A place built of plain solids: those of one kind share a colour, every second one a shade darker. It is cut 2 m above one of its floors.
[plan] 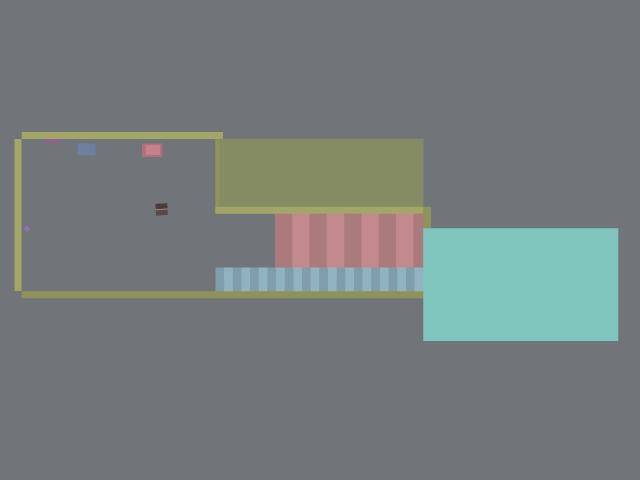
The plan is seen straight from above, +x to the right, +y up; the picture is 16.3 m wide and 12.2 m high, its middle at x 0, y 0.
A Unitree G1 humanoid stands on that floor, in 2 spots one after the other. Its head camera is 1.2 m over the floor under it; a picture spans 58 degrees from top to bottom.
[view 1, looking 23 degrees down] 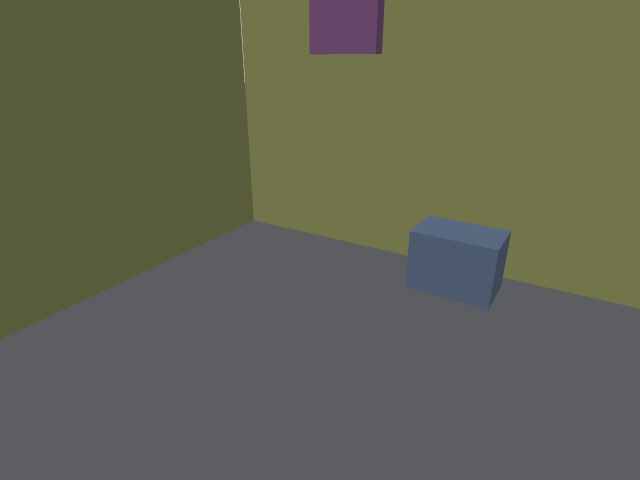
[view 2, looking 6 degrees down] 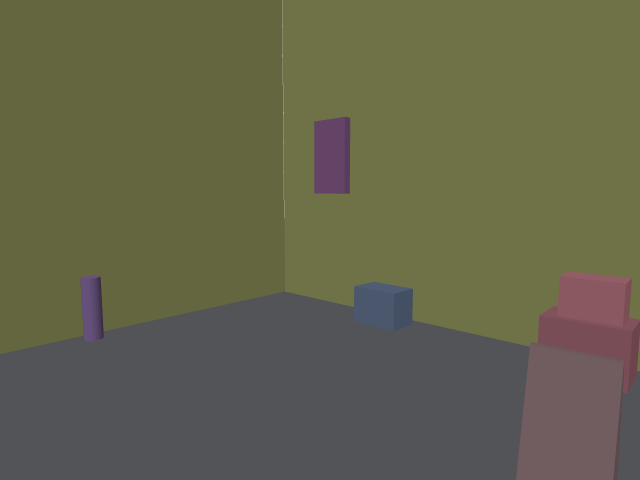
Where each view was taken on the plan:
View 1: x -5.47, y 0.07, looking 121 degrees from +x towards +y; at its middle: ground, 3.07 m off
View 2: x -3.66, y -1.00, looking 133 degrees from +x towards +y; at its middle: wall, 4.91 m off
